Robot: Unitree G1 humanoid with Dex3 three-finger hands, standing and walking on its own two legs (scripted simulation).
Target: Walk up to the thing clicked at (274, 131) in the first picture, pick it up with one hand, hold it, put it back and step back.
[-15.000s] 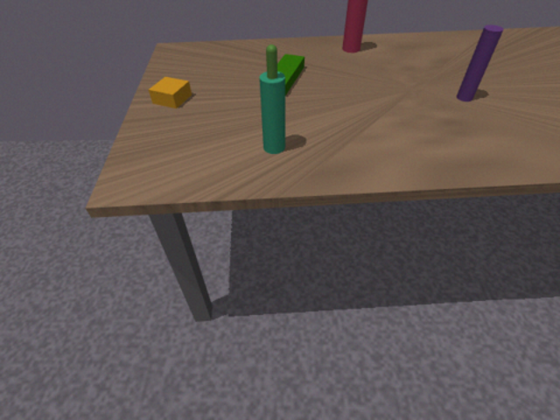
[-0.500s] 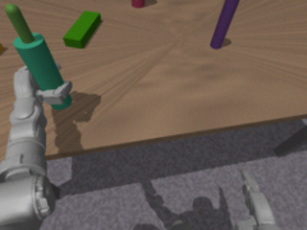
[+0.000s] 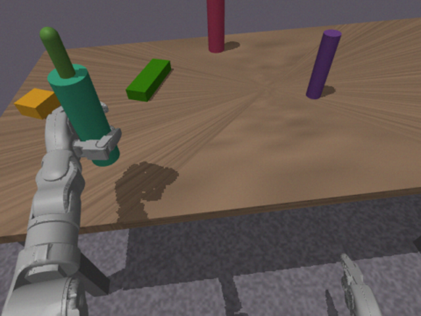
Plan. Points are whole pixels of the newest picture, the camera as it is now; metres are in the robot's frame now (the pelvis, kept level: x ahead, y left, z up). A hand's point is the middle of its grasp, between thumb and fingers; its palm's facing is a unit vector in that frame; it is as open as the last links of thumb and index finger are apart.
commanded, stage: lift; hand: left
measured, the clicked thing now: (82, 106) +0.43 +0.18 +0.22
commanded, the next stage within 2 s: hold in 0.80 s
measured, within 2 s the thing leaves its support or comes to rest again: neither
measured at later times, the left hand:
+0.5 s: hand (83, 146) +0.35 +0.17 +0.21, palm faces +0.17 -0.98 -0.07, open 7.9 cm
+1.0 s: hand (64, 150) +0.32 +0.17 +0.24, palm faces +0.16 -0.99 -0.05, open 7.8 cm
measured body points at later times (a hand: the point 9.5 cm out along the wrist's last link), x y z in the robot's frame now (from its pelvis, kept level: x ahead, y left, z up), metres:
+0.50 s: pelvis -0.01 -0.01 +0.01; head -0.03 -0.04 +0.46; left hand +0.34 +0.22 +0.22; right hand +0.16 -0.25 -0.06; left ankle -0.01 +0.12 -0.71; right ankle +0.01 -0.14 -0.71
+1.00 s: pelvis -0.02 -0.01 +0.01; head -0.05 -0.04 +0.46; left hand +0.30 +0.23 +0.24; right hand +0.16 -0.25 -0.05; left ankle -0.01 +0.12 -0.71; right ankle +0.01 -0.14 -0.71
